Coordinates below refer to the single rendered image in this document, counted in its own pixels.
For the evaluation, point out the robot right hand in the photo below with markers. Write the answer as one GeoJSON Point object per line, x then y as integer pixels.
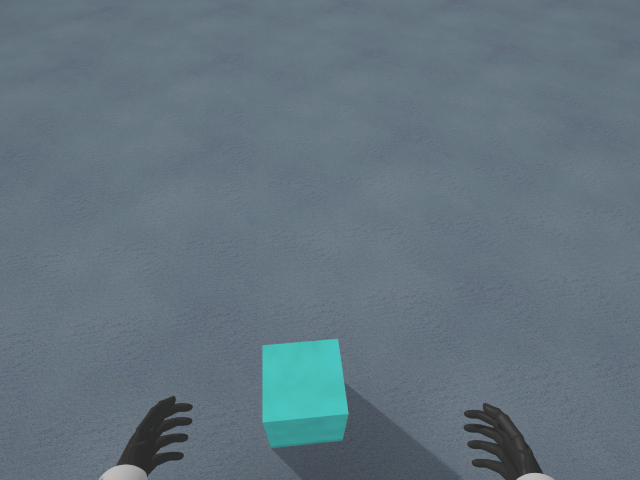
{"type": "Point", "coordinates": [516, 456]}

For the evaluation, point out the robot left hand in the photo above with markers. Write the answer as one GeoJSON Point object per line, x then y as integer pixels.
{"type": "Point", "coordinates": [146, 441]}

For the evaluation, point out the carton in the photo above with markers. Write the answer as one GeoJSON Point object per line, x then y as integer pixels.
{"type": "Point", "coordinates": [304, 398]}

